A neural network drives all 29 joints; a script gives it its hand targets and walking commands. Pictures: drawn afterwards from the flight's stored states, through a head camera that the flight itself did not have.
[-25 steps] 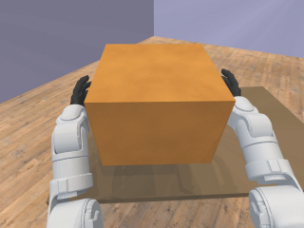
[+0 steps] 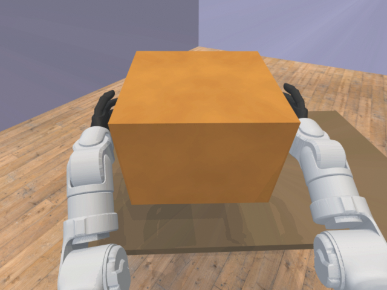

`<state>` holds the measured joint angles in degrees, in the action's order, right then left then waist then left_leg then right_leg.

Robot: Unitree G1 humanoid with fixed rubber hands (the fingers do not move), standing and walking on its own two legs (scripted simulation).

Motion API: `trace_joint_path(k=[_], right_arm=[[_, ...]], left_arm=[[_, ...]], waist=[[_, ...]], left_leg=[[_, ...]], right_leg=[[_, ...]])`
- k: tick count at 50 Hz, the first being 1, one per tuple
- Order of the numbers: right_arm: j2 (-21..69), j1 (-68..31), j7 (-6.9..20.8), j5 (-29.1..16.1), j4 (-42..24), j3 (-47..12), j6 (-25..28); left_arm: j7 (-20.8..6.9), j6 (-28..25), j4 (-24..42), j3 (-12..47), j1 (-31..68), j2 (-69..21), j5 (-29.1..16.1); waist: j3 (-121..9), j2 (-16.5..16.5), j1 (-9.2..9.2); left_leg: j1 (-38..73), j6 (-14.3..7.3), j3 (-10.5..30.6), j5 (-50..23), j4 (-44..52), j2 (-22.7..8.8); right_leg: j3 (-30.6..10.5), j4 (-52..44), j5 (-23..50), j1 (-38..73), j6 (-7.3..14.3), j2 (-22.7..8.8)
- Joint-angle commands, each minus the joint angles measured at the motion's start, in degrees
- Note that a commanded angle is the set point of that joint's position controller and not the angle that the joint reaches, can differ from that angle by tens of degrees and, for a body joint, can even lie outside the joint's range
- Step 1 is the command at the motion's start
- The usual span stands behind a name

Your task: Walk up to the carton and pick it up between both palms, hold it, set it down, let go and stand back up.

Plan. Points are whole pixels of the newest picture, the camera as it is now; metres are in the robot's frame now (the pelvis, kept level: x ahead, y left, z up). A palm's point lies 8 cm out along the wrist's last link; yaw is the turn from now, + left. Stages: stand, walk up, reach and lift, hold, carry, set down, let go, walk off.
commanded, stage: hold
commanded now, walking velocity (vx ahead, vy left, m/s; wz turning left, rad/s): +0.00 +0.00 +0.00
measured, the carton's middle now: (198, 122) +0.42 -0.01 +0.21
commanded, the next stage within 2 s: set down in 1.14 s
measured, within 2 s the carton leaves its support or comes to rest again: neither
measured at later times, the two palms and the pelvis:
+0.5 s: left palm (99, 133) +0.36 +0.19 +0.23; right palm (288, 122) +0.37 -0.18 +0.23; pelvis +0.00 +0.00 +0.00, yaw +1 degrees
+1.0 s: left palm (104, 134) +0.36 +0.18 +0.22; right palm (293, 123) +0.37 -0.19 +0.23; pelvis +0.00 +0.00 +0.00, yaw +0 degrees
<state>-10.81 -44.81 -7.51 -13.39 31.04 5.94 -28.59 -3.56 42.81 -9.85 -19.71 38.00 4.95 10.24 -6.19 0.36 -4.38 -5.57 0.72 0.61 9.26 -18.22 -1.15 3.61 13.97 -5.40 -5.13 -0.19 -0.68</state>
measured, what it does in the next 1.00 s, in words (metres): stands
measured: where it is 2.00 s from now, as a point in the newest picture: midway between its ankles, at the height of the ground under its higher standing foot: outside the picture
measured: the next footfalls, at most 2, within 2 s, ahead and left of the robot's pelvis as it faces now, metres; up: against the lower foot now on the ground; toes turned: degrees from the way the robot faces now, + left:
none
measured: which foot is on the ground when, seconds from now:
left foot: down 0.00-1.00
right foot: down 0.00-1.00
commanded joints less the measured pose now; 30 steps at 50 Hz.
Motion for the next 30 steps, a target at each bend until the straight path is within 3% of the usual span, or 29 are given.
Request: trace_joint_path(k=[1,2,3,4,6,7,9,11,12,13,14,15,16,17,18,22,24,25,30], right_arm=[[32.7,-40.4,8.9,-7.5,-16.1,-19.3,2.4],[32.2,-43.3,8.9,-8.6,-17.9,-19.7,2.9],[32.4,-43.0,8.4,-8.1,-17.8,-19.9,2.7],[33.6,-42.2,8.3,-8.2,-17.2,-20.9,2.6],[33.5,-43.1,7.9,-8.5,-18.9,-21.4,2.7],[33.4,-42.7,7.7,-8.3,-18.8,-21.5,2.6],[33.7,-43.8,7.5,-9.2,-21.0,-21.0,2.8],[33.7,-45.0,7.7,-9.8,-22.3,-22.7,3.1],[34.0,-44.0,7.7,-9.3,-20.5,-21.5,2.7],[34.0,-44.2,7.9,-8.2,-18.5,-20.8,2.7],[34.9,-44.4,7.9,-7.7,-20.5,-21.4,3.3],[34.3,-42.4,7.9,-7.7,-18.4,-20.1,2.8],[35.3,-43.1,8.2,-7.5,-17.3,-20.4,3.1],[34.0,-41.9,8.6,-7.3,-16.5,-18.2,3.4],[33.5,-42.4,8.8,-7.3,-17.3,-19.2,3.4],[32.8,-40.9,7.9,-8.9,-21.4,-20.0,3.6],[31.9,-41.9,7.8,-8.9,-23.6,-20.2,3.1],[32.2,-41.8,7.8,-8.6,-23.3,-20.3,2.9],[31.6,-40.3,8.7,-7.6,-16.5,-19.7,2.1]], left_arm=[[-7.3,-3.0,8.0,27.5,40.9,-28.8,-9.0],[-7.5,-2.7,6.6,26.9,40.1,-28.4,-8.4],[-7.9,-2.7,4.6,25.6,38.8,-28.0,-8.3],[-8.0,-2.9,7.2,25.1,39.5,-28.2,-7.9],[-8.3,-2.8,6.3,24.8,38.3,-27.6,-8.0],[-8.3,-2.8,7.6,25.5,39.1,-27.9,-7.9],[-8.2,-2.8,8.4,25.8,39.5,-28.5,-8.4],[-8.1,-2.9,8.2,24.8,38.1,-27.1,-8.1],[-8.0,-3.5,9.2,25.2,40.7,-27.3,-8.6],[-7.9,-3.6,7.7,24.9,41.8,-27.4,-8.3],[-7.9,-3.8,8.6,26.4,41.3,-28.1,-8.7],[-7.7,-3.8,8.6,26.4,41.5,-28.1,-8.7],[-7.4,-4.4,12.0,28.1,45.4,-29.5,-9.5],[-7.2,-4.0,9.2,28.9,44.0,-29.5,-9.5],[-7.2,-4.0,9.4,28.5,43.7,-29.4,-9.6],[-7.4,-3.8,15.1,31.8,41.7,-30.1,-11.2],[-7.2,-3.2,13.6,32.0,40.6,-29.9,-11.6],[-7.0,-3.1,10.5,30.1,39.2,-29.3,-10.3],[-7.6,-2.2,9.2,28.1,39.4,-29.9,-8.5]], waist=[[-17.4,-1.1,-0.82],[-18.0,-1.7,0.66],[-16.6,0.4,0.24],[-18.5,-0.1,0.84],[-18.8,2.2,0.38],[-19.1,0.1,0.35],[-20.0,-0.5,0.1],[-19.9,1.3,2.12],[-19.5,1.8,0.94],[-17.8,0.9,1.25],[-20.1,0.5,0.75],[-19.6,-0.3,-0.06],[-20.1,-2.5,0.0],[-19.5,-4.0,-0.76],[-20.3,-2.6,-0.48],[-25.3,-5.2,-2.58],[-24.9,-4.8,-2.01],[-21.7,-2.8,-1.7],[-16.2,-2.7,-0.6]], left_leg=[[-0.3,2.0,-0.8,-9.9,2.9,4.0],[-1.9,1.6,-0.7,-9.5,2.5,4.1],[-1.9,1.2,-0.9,-8.7,3.0,4.1],[-0.9,1.2,-1.0,-9.9,2.9,4.3],[-0.5,0.7,-0.9,-10.5,2.7,4.3],[-0.5,1.0,-0.9,-11.8,2.0,4.5],[1.0,1.5,-0.5,-13.2,1.4,4.6],[-0.1,0.9,-0.7,-12.8,1.7,4.6],[-0.3,0.8,-0.6,-10.4,2.5,4.6],[-1.0,0.5,-1.0,-7.5,2.9,4.6],[-1.5,0.5,-1.1,-7.8,2.6,4.7],[-1.4,0.7,-0.7,-6.6,3.0,4.7],[-0.8,1.6,-1.0,-7.2,2.6,4.4],[-1.2,2.0,-0.9,-7.0,2.8,4.2],[-0.8,1.6,-0.7,-8.0,2.6,4.1],[3.2,3.1,-0.4,-17.0,0.1,4.4],[1.7,3.1,-0.1,-16.1,0.1,4.6],[1.2,2.5,-0.1,-14.3,1.1,4.6],[-1.1,2.3,-0.1,-9.7,2.7,3.9]], right_leg=[[-1.9,0.5,6.5,13.0,-0.7,4.2],[-2.1,0.7,7.0,13.2,-0.6,4.4],[-2.4,0.0,7.3,14.2,-1.0,4.2],[-1.9,0.7,8.1,15.3,-1.0,3.9],[-2.3,0.5,10.4,15.8,-1.3,4.1],[-2.1,0.8,11.2,15.9,-1.1,4.0],[-1.9,1.3,12.3,15.2,-1.3,4.4],[-1.8,1.1,12.1,15.5,-1.4,4.5],[-2.0,0.5,9.9,15.0,-1.5,4.2],[-1.9,0.3,6.6,13.0,-1.4,3.9],[-2.5,0.3,8.2,14.7,-1.2,3.6],[-2.5,0.2,7.1,13.6,-1.2,3.7],[-1.8,0.8,5.3,12.6,-0.8,3.9],[-1.9,0.2,4.8,10.7,-0.5,3.5],[-1.7,0.3,5.9,12.0,-0.4,3.5],[-1.6,2.0,13.6,14.6,-0.7,4.3],[-1.8,1.8,11.9,14.3,-0.5,4.3],[-1.6,1.1,10.7,13.8,-0.7,4.5],[-1.3,0.7,5.3,12.4,-0.4,4.3]])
